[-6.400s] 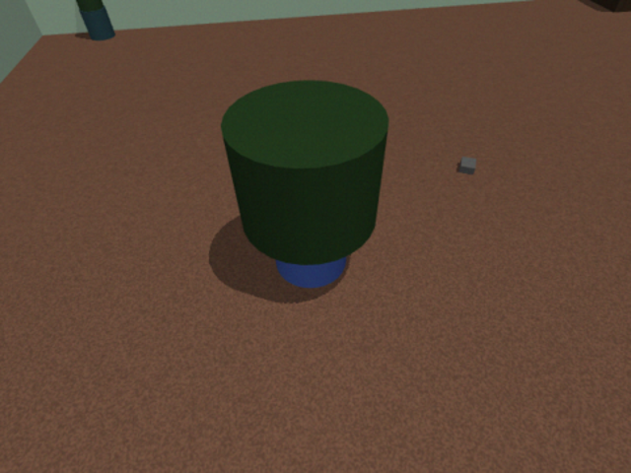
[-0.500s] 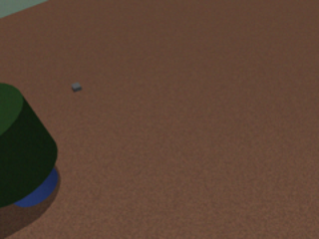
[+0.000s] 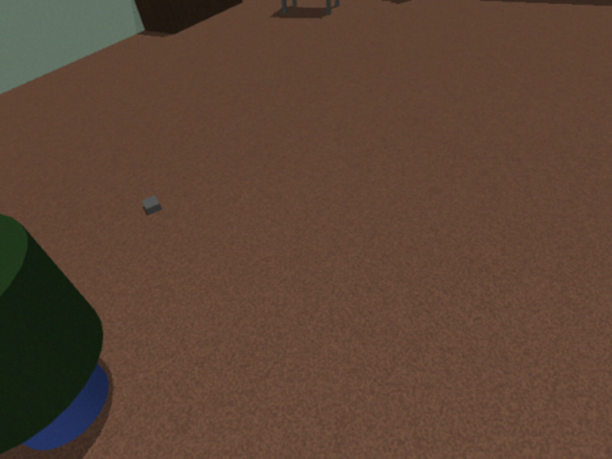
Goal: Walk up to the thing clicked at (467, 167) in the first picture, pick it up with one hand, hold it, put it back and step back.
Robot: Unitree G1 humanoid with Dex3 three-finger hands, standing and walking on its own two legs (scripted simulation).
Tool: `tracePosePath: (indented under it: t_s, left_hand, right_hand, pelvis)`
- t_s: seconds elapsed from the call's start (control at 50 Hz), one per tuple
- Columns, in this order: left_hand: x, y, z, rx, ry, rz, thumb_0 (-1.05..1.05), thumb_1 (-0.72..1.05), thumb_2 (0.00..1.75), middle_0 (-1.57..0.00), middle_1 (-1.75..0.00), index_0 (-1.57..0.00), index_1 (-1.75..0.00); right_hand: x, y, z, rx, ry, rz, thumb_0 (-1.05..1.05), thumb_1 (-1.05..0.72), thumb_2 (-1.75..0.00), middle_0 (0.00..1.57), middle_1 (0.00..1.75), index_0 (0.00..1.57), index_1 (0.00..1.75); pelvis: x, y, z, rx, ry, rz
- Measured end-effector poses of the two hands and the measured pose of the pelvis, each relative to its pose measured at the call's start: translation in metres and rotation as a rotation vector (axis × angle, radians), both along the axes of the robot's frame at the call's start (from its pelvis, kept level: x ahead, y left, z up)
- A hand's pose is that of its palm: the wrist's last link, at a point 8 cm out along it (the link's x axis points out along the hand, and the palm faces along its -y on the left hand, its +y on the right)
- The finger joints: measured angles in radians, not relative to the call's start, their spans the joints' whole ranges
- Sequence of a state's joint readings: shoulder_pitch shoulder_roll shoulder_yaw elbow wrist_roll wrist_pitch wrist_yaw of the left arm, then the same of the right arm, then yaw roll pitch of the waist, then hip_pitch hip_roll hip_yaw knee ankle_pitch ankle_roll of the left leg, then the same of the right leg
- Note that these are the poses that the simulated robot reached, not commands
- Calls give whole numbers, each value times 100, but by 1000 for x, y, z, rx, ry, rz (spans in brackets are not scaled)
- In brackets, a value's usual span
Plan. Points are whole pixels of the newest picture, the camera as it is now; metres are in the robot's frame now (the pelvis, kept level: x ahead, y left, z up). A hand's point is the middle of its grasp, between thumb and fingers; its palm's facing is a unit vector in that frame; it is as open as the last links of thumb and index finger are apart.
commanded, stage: walk up
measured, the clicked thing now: (151, 204) +1.48 +1.02 -0.76
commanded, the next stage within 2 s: none
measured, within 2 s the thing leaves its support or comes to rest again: neither
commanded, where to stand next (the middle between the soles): +1.29 +0.08 m, yaw +1 degrees
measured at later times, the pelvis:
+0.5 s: pelvis +0.27 +0.05 -0.01, yaw +2 degrees
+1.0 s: pelvis +0.54 +0.01 +0.00, yaw +2 degrees
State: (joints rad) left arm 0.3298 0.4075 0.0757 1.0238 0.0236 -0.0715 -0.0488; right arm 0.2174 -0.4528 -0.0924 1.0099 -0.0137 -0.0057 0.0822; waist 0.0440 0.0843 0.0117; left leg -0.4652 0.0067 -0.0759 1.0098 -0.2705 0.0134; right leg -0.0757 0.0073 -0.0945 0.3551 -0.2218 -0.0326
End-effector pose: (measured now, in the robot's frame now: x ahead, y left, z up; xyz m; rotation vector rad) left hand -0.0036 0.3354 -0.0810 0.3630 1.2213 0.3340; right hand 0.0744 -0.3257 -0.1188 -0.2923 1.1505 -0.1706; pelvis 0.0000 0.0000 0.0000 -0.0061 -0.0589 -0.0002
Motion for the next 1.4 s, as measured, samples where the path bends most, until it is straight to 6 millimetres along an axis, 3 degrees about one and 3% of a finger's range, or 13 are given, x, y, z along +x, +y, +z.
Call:
tracePosePath:
  t_s: [0.12,0.2,0.28,0.36,0.46,0.6,0.72,0.78,0.9,1.0,1.12,1.26,1.4]
  left_hand:
    - [38,-6,-12,-35,16,23,1,90,90,-21,-30,-20,-30]
    - [82,0,-30,-62,18,26,1,90,90,-21,-30,-20,-30]
    - [135,14,-54,-89,22,30,1,90,90,-21,-30,-21,-30]
    - [197,20,-62,-115,47,14,1,90,90,-21,-30,-20,-30]
    - [295,23,-40,-123,-40,-72,1,90,90,-21,-30,-20,-30]
    - [420,22,-19,-89,-138,-161,1,90,90,-21,-30,-20,-30]
    - [507,5,-23,-30,-158,-171,1,90,90,-21,-30,-20,-30]
    - [531,-7,-21,-16,-195,-134,1,90,90,-21,-30,-20,-30]
    - [538,-21,-6,-42,-127,-64,1,90,90,-21,-30,-20,-30]
    - [549,-14,-9,-56,-45,-32,1,90,90,-21,-30,-21,-30]
    - [585,13,-26,-73,-12,0,1,90,90,-21,-30,-21,-30]
    - [663,51,-59,-100,30,-7,1,90,90,-21,-30,-20,-30]
    - [768,60,-44,-128,-59,-82,1,90,90,-21,-30,-20,-30]
  right_hand:
    - [60,10,3,7,20,58,1,-91,-90,20,30,20,30]
    - [111,22,2,-7,40,97,1,-91,-90,20,30,20,30]
    - [180,41,-4,-39,25,124,1,-90,-90,20,30,20,30]
    - [241,62,2,-46,-75,121,1,-90,-90,20,30,20,30]
    - [273,69,20,-40,-102,58,1,-90,-90,20,30,20,30]
    - [308,49,12,-40,-28,17,1,-90,-90,21,31,20,30]
    - [365,17,-26,-22,16,-11,1,-90,-90,21,31,20,30]
    - [404,12,-37,-11,50,12,1,-90,-90,20,30,20,30]
    - [491,19,-15,22,1,68,1,-91,-90,20,30,20,30]
    - [549,24,1,10,-17,97,1,-91,-90,20,30,20,30]
    - [619,39,9,-37,13,139,1,-91,-90,20,30,20,30]
    - [709,77,17,-87,-102,135,1,-90,-90,20,30,20,30]
    - [736,98,35,-78,-98,75,1,-90,-90,20,30,20,30]
  pelvis:
    - [52,2,-2,-18,10,26]
    - [97,9,-11,-29,18,51]
    - [151,25,-26,-19,31,64]
    - [196,42,-26,5,30,56]
    - [251,47,-8,4,21,44]
    - [329,38,-8,37,8,22]
    - [411,13,-32,34,8,27]
    - [441,3,-35,18,-5,38]
    - [493,2,-10,20,-4,31]
    - [537,7,-3,-4,13,36]
    - [596,27,-9,-36,24,55]
    - [670,64,-25,-19,19,46]
    - [726,77,-6,-10,7,42]
